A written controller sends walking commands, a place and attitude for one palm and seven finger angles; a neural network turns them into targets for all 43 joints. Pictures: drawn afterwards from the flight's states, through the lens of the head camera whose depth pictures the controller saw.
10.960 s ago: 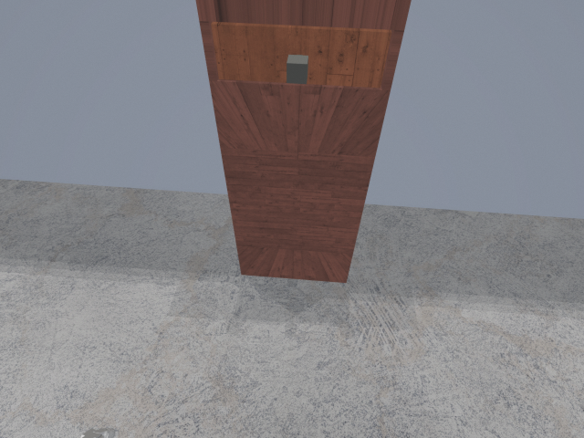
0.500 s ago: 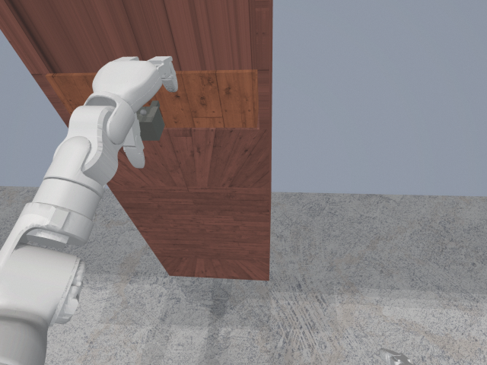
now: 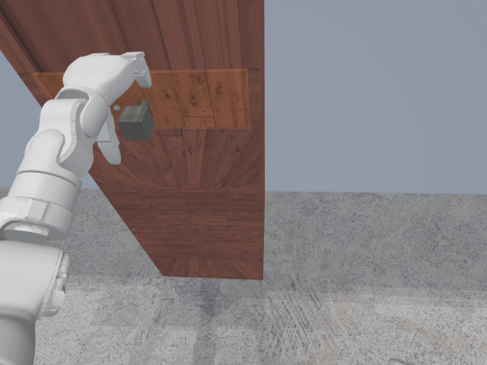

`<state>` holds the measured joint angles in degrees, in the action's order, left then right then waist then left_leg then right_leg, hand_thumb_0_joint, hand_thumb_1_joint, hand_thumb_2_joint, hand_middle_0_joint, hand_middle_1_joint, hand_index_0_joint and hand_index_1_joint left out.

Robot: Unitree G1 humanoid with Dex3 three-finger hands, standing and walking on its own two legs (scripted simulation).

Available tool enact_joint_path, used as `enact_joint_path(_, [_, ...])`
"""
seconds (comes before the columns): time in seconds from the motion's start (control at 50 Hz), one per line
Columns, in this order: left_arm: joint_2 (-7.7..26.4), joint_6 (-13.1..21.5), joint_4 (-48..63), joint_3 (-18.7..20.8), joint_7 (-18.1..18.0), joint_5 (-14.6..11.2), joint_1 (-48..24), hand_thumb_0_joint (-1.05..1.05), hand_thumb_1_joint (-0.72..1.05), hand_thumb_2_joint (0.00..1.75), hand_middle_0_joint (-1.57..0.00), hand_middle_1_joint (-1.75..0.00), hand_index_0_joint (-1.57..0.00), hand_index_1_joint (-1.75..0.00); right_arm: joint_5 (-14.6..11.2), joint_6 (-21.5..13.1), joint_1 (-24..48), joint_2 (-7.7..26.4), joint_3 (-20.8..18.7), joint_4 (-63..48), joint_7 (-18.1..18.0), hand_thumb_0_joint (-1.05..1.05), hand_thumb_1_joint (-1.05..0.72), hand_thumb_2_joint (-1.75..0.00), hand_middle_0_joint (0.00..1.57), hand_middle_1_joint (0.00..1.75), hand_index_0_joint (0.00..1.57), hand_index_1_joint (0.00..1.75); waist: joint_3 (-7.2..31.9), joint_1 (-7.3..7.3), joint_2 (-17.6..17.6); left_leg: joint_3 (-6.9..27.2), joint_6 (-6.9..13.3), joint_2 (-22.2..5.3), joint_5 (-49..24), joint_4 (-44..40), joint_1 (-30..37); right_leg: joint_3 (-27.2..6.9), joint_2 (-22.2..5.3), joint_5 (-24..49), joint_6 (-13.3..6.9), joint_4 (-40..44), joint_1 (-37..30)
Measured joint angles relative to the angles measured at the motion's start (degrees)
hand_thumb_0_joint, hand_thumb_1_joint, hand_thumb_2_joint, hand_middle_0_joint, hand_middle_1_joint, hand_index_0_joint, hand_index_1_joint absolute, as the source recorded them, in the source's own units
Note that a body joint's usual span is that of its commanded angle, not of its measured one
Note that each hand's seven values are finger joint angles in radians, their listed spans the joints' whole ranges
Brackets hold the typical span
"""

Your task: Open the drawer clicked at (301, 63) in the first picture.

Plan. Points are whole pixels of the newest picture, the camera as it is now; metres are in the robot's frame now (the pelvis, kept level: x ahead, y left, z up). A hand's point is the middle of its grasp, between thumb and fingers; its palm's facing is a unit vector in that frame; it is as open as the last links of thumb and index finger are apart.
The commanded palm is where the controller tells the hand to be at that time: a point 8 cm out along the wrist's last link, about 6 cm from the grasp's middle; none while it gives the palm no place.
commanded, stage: move the hooked fingers above the handle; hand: left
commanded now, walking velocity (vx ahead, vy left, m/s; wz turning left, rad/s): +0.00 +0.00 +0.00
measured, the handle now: (140, 116) +0.51 +0.20 +0.14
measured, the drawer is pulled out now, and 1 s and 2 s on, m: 0.00 0.00 0.00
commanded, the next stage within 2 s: lower the fingers behind the handle in 0.62 s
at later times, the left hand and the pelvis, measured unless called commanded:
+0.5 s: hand (113, 105) +0.47 +0.22 +0.20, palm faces -0.02 -0.02 -1.00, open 13.9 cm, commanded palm +0.45 +0.22 +0.27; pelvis +0.00 +0.01 +0.00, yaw -1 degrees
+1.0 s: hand (127, 108) +0.47 +0.20 +0.19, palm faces -0.02 -0.02 -1.00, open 13.8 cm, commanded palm +0.46 +0.21 +0.25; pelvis +0.00 +0.01 +0.00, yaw -1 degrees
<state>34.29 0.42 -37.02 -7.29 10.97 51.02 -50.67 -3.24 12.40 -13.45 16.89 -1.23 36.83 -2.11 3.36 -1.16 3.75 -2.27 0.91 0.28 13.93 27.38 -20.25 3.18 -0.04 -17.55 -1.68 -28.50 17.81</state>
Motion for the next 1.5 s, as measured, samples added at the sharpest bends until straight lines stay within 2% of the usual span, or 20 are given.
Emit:
enact_joint_path(0.1, [-0.85,-0.07,-1.53,-1.60,-0.76,-0.38,-2.49,-0.01,-0.49,0.30,-0.32,-1.20,-0.32,-1.20,-0.13,-0.63,0.66,-0.24,0.10,0.69,-0.12,0.01,-0.90,-0.90,0.20,0.30,0.20,0.30,0.19,0.25,-0.17,0.48,0.10,0.22,-0.07,0.34,-0.37,0.49,-0.20,0.06,0.10,-0.03,0.04])
enact_joint_path(0.26, [-1.11,-0.62,-6.53,-0.98,-0.45,0.79,-5.82,-0.01,-0.49,0.30,-0.32,-1.20,-0.32,-1.20,-0.13,-0.75,1.20,-1.04,1.07,0.18,-0.26,0.01,-0.90,-0.90,0.20,0.30,0.20,0.30,0.61,-0.84,-0.10,-0.15,0.39,0.24,-0.16,0.31,-0.69,-0.16,-0.26,0.39,0.40,-0.02,0.61])
enact_joint_path(0.38, [0.00,0.78,-6.88,0.94,0.19,1.23,-4.63,0.00,-0.49,0.30,-0.32,-1.20,-0.32,-1.20,-0.15,-0.27,-0.08,-1.19,1.33,-0.38,-0.45,0.01,-0.90,-0.90,0.20,0.30,0.20,0.30,0.49,-1.27,-0.09,-0.84,0.64,0.15,0.02,0.35,-0.75,-0.87,-0.19,0.53,0.66,0.02,0.87])
enact_joint_path(0.56, [0.51,2.29,-3.03,0.56,-0.72,0.65,-2.64,-0.01,-0.49,0.30,-0.32,-1.20,-0.32,-1.20,0.14,-0.57,-2.33,-0.98,-0.05,0.68,-0.11,0.01,-0.90,-0.90,0.20,0.30,0.20,0.30,0.28,-0.63,-0.43,-0.70,0.96,0.36,0.25,0.84,-1.55,-0.73,-0.39,0.58,0.95,0.17,1.28])
enact_joint_path(0.7, [-0.71,-0.63,-3.39,-0.76,-1.94,0.75,-4.41,-0.01,-0.49,0.30,-0.32,-1.20,-0.32,-1.20,0.07,-0.57,-1.49,-0.74,-0.06,1.42,0.65,0.01,-0.90,-0.90,0.20,0.30,0.20,0.30,0.71,-0.55,-0.28,-0.65,1.17,0.55,0.33,1.09,-1.85,-0.69,-0.58,0.64,1.17,0.19,1.42])
enact_joint_path(0.8, [-1.85,-2.09,-5.85,-1.54,-1.24,1.24,-5.83,-0.01,-0.49,0.30,-0.32,-1.20,-0.32,-1.20,-0.14,-0.54,-0.37,-1.05,0.54,0.84,0.48,0.01,-0.90,-0.90,0.20,0.30,0.20,0.30,0.89,-0.85,-0.20,-0.75,1.28,0.66,0.24,1.04,-1.87,-0.79,-0.70,0.62,1.26,-0.01,1.57])
enact_joint_path(0.9, [-2.27,-0.92,-7.54,-1.55,-0.81,1.87,-5.81,-0.01,-0.49,0.30,-0.32,-1.20,-0.32,-1.20,-0.16,-0.80,0.09,-1.61,0.99,-0.17,-0.17,0.01,-0.90,-0.90,0.20,0.30,0.20,0.30,0.80,-1.17,-0.43,-0.88,1.20,0.55,0.34,1.29,-2.15,-0.93,-0.60,0.48,1.18,-0.45,2.00])
enact_joint_path(1.0, [-2.68,1.06,-6.37,-0.82,-2.04,1.87,-4.07,-0.01,-0.49,0.30,-0.32,-1.20,-0.32,-1.20,0.23,-0.88,-0.51,-1.75,0.69,-0.46,-0.20,0.01,-0.90,-0.90,0.20,0.30,0.20,0.30,1.03,-0.94,-0.40,-0.98,1.05,0.37,0.65,1.77,-2.59,-1.05,-0.44,0.20,1.04,-0.95,2.51])
enact_joint_path(1.14, [-3.17,0.49,-6.01,-0.43,-4.52,2.35,-2.22,0.00,-0.49,0.30,-0.32,-1.20,-0.32,-1.20,0.37,-0.51,-1.25,-1.50,0.26,0.37,0.00,0.01,-0.90,-0.90,0.20,0.30,0.20,0.30,1.19,-0.68,-0.17,-0.90,0.79,0.09,0.98,2.29,-3.07,-1.00,-0.17,-0.13,0.77,-1.43,2.99])
enact_joint_path(1.26, [-3.33,-0.32,-6.57,-1.03,-4.98,2.45,-1.52,-0.01,-0.49,0.30,-0.32,-1.20,-0.32,-1.20,0.20,-0.40,-1.66,-1.39,-0.03,0.85,-0.29,0.01,-0.90,-0.90,0.20,0.30,0.20,0.30,1.10,-0.86,-0.20,-0.57,0.52,-0.12,1.11,2.45,-3.10,-0.70,0.06,-0.33,0.48,-1.51,2.90])
enact_joint_path(1.5, [-3.20,2.34,-7.79,0.74,-6.89,2.83,-0.23,0.00,-0.49,0.30,-0.34,-1.22,-0.33,-1.21,0.12,-0.47,-1.55,-1.11,0.05,0.67,-1.04,0.01,-0.90,-0.90,0.20,0.30,0.20,0.30,1.47,-1.41,-0.43,-0.66,0.03,-0.70,1.56,3.00,-3.68,-0.84,0.62,-0.70,0.03,-2.06,3.60])
